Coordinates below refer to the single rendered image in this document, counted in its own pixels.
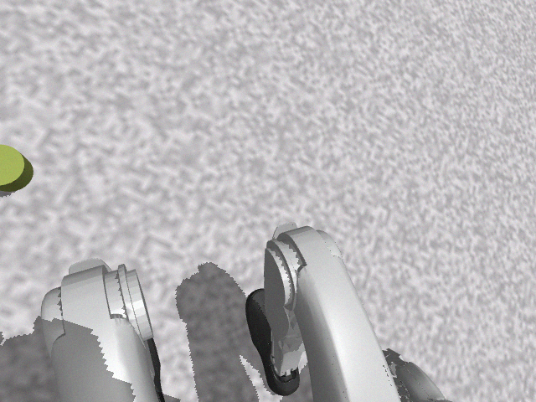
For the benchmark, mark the left robot foot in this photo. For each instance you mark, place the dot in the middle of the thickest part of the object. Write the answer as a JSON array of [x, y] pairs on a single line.
[[157, 366]]

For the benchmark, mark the tin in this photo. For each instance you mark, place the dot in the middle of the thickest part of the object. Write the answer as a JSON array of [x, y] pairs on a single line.
[[16, 171]]

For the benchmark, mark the right robot foot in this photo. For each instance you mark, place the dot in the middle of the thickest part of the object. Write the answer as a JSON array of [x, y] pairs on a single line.
[[260, 332]]

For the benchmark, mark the right robot hand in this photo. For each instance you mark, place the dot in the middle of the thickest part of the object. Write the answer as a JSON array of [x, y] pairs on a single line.
[[412, 384]]

